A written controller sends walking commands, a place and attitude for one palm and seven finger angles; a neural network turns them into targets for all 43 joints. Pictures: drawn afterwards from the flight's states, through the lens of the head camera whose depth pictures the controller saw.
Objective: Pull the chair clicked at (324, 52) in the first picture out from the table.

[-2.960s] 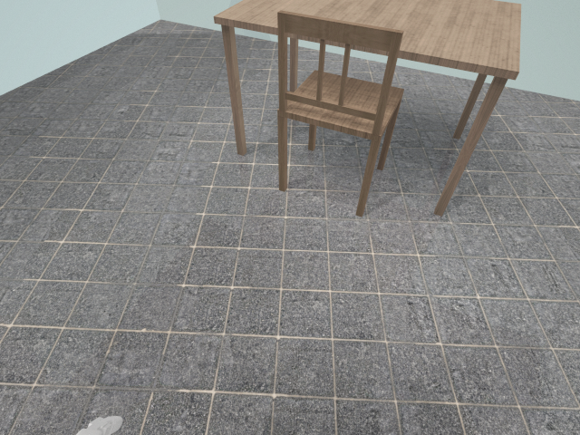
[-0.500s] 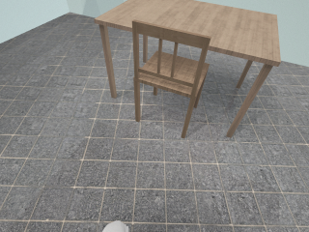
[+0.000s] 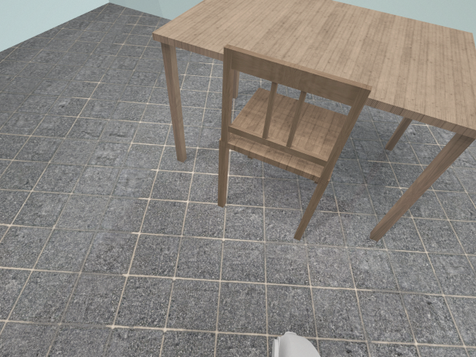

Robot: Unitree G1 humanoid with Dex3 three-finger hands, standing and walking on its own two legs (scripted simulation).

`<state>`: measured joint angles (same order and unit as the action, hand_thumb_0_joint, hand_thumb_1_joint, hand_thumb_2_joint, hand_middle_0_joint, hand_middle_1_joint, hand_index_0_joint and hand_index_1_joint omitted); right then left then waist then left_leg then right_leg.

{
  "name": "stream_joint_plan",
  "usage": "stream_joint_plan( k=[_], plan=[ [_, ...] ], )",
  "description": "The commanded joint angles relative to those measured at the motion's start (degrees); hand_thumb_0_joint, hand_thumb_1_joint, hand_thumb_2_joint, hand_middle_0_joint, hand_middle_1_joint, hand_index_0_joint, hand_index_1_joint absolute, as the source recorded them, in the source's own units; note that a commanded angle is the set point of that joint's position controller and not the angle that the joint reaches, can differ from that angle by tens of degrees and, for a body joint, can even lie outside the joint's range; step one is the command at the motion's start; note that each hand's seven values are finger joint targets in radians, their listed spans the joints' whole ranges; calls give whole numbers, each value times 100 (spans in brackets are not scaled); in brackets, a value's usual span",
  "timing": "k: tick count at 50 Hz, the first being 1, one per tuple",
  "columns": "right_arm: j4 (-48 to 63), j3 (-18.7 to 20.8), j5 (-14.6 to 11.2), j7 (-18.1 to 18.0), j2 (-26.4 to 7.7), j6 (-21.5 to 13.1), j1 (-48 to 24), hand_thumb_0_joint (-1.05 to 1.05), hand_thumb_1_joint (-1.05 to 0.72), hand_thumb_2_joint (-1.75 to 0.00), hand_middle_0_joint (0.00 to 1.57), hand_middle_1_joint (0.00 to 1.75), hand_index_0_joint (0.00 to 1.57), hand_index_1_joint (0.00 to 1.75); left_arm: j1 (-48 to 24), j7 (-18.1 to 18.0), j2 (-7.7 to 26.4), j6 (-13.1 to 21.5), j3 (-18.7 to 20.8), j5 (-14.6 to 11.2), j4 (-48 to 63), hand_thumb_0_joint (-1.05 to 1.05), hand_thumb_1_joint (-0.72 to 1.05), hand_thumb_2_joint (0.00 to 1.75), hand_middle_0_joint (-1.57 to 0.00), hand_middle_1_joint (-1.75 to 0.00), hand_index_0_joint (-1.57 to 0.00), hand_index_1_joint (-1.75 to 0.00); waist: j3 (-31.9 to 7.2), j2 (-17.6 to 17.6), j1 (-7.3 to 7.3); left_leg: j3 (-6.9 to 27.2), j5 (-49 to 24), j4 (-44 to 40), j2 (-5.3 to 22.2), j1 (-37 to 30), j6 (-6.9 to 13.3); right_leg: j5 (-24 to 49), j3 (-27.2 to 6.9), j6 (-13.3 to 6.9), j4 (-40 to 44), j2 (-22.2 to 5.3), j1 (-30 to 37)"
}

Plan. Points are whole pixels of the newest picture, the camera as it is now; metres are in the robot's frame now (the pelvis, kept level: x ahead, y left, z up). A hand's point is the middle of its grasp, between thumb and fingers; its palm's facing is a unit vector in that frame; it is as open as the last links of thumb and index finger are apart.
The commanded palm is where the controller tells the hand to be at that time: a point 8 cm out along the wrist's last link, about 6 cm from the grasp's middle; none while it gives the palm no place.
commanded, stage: turn to face it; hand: left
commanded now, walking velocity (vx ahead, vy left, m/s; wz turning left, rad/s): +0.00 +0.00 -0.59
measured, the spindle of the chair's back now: (269, 111) +0.85 -0.05 -0.11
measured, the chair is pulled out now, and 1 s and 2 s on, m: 0.00 0.00 0.00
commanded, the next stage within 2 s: take the last steps up to it in 0.60 s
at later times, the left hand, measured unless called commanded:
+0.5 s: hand (186, 311) +0.23 +0.12 -0.16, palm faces -0.17 -0.96 -0.24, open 7.3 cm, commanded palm none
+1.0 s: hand (176, 299) +0.25 +0.14 -0.18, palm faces -0.33 -0.93 -0.19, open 7.4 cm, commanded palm none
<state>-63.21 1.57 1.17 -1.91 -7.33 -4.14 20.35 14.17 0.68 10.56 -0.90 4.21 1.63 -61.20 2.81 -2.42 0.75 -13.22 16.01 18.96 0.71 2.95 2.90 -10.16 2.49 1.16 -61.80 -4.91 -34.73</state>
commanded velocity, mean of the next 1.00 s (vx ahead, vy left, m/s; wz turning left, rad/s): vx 0.10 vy -0.02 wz -0.29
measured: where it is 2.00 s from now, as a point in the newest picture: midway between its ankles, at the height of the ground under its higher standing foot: (278, 336)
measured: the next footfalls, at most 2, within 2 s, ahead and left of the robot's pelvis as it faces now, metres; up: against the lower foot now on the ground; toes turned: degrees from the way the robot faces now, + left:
right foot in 0.20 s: +0.19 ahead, -0.12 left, +0.00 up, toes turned -13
left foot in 0.72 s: +0.19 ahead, +0.08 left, +0.00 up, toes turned -13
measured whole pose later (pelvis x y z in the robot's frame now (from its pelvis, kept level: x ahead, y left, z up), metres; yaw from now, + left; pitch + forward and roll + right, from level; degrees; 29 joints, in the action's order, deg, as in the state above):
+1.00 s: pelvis +0.16 -0.04 +0.00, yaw -21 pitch +2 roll +0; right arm -59.0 0.8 2.0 -1.7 -8.3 -1.9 20.2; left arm 15.3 2.0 13.4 -2.6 4.7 1.7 -58.9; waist 1.1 -2.3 -1.0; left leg -7.2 14.8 19.3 3.2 5.8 -0.4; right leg -18.4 0.2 0.9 -55.1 -2.8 -26.7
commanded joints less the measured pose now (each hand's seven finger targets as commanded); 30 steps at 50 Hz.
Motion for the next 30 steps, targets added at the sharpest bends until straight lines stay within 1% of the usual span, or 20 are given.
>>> stream_joint_plan(
  k=[1,2,4,5,6,7,8,9,10,11,12,13,14,15,17,21,24,26,28,30],
  plan=[
    [112,131,24,-62,-783,-41,490,0,-90,-90,20,30,20,30,-379,38,40,63,-51,-19,478,0,90,90,-20,-30,-20,-30,295,961,-191,296,-4368,-204,1625,-388,304,-88,365,-37,1265,23,-156],
    [85,149,32,-64,-803,-12,535,0,-90,-90,20,30,20,30,-519,37,74,77,-48,-25,537,0,90,90,-20,-30,-20,-30,336,991,-242,277,-4508,-93,1680,-433,326,-184,417,-77,1556,61,-57],
    [101,195,19,-66,-901,50,427,0,-90,-90,20,30,20,30,-442,35,95,77,-35,-34,577,0,90,90,-20,-30,-20,-30,235,1024,-172,151,-4717,235,1819,-544,349,-269,513,-182,1949,166,294],
    [125,222,9,-66,-962,78,368,0,-90,-90,20,30,20,30,-321,28,131,83,-15,-30,584,0,90,90,-20,-30,-20,-30,146,1072,-99,108,-4881,511,1869,-539,331,-303,536,-241,2084,225,561],
    [166,252,-6,-62,-1019,109,282,0,-90,-90,20,30,20,30,-91,23,197,99,6,-20,553,0,90,90,-20,-30,-20,-30,17,1061,14,55,-4959,877,1883,-485,289,-281,583,-291,2228,313,945],
    [213,266,-24,-47,-1078,133,208,0,-90,-90,20,30,20,30,288,10,321,139,30,-8,491,0,90,90,-20,-30,-20,-30,-188,926,191,12,-4935,1438,1807,-355,186,-118,632,-332,2526,431,1487],
    [284,266,-61,-28,-1088,145,98,0,-90,-90,20,30,20,30,802,0,498,196,88,20,354,0,90,90,-20,-30,-20,-30,-387,693,473,-146,-4328,2326,1640,200,-22,531,612,-388,2993,430,2446],
    [391,246,-120,24,-887,171,226,0,-90,-90,20,30,20,30,1290,-54,1022,287,200,48,259,0,90,90,-20,-30,-20,-30,-941,-423,634,-288,-2062,4037,1107,1422,-351,2494,-753,-863,3202,-630,3741],
    [551,203,-143,13,-589,173,329,0,-90,-90,20,30,20,30,1530,-112,1457,302,269,-80,230,0,90,90,-20,-30,-20,-30,-1451,-1434,487,156,2028,5944,142,2633,-656,5106,-2903,-1718,3642,-2053,4380],
    [638,215,-159,-58,-713,263,69,0,-90,-90,20,30,20,30,1255,-197,1399,237,262,-169,348,0,90,90,-20,-30,-20,-30,-1360,-771,441,1171,1969,6069,396,2565,-549,4267,-2601,-1958,3961,-2043,3874],
    [671,213,-127,-32,-583,333,-218,0,-90,-90,20,30,20,30,764,-254,1120,173,222,-155,488,0,90,90,-20,-30,-20,-30,-725,-326,298,1190,1562,5995,563,2685,-536,3228,-2312,-1788,4187,-1716,3207],
    [664,185,-77,11,-571,362,-303,0,-90,-90,20,30,20,30,301,-261,1058,167,185,-146,651,0,90,90,-20,-30,-20,-30,-599,-388,139,1270,1179,5834,720,2705,-544,2439,-2126,-1576,4303,-1462,2659],
    [645,192,-31,16,-624,415,-367,0,-90,-90,20,30,20,30,67,-266,875,179,133,-132,726,0,90,90,-20,-30,-20,-30,-433,-203,38,1296,908,5633,741,2557,-570,2198,-1841,-1407,4427,-1268,2177],
    [610,197,-8,18,-587,474,-274,0,-90,-90,20,30,20,30,-126,-266,790,195,101,-115,769,0,90,90,-20,-30,-20,-30,-376,-176,-111,1321,702,5416,737,2420,-596,2147,-1552,-1281,4488,-1110,1933],
    [553,204,5,25,-579,554,-20,0,-90,-90,20,30,20,30,-277,-269,837,195,111,-63,834,0,90,90,-20,-30,-20,-30,-586,9,-270,1237,632,4865,665,2179,-639,1891,-1247,-1209,4428,-863,1773],
    [727,196,14,42,-643,585,-347,0,-90,-90,20,30,20,30,-167,-190,878,168,128,-57,826,0,90,90,-20,-30,-20,-30,-629,-250,-181,1223,403,4264,522,2452,-684,1382,-1324,-1131,4519,-657,2079],
    [876,201,6,43,-728,571,-640,0,-90,-90,20,30,20,30,-52,-152,893,143,138,-50,837,0,90,90,-20,-30,-20,-30,-588,-457,-82,1238,412,3859,442,2519,-692,1346,-1427,-1096,4515,-585,2307],
    [991,195,-12,33,-791,550,-880,0,-90,-90,20,30,20,30,12,-153,932,114,155,-30,867,0,90,90,-20,-30,-20,-30,-598,-439,14,1244,592,3444,400,2419,-680,1266,-1620,-1184,4487,-673,2409],
    [1075,188,-37,34,-776,538,-990,0,-90,-90,20,30,20,30,-3,-156,972,78,169,-7,916,0,90,90,-20,-30,-20,-30,-493,-519,48,1217,747,2967,327,2181,-630,1037,-1778,-1250,4539,-694,2287],
    [1111,176,-56,22,-770,504,-1032,0,-90,-90,20,30,20,30,-16,-154,1035,52,192,-1,930,0,90,90,-20,-30,-20,-30,-491,-494,82,1225,855,2498,228,1936,-568,1134,-1968,-1285,4497,-705,2317]
  ],
)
